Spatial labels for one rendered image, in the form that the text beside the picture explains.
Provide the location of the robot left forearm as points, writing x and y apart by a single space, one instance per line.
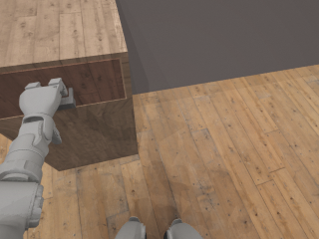
27 152

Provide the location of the right robot shin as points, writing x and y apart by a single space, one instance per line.
176 221

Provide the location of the robot left thigh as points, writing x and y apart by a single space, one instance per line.
132 230

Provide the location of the handle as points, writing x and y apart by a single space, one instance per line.
67 102

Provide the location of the robot left upper arm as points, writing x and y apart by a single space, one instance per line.
21 206

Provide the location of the cabinet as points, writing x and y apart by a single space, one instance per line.
45 33

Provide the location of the drawer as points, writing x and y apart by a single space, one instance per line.
92 82

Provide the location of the left robot hand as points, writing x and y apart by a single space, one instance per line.
44 100

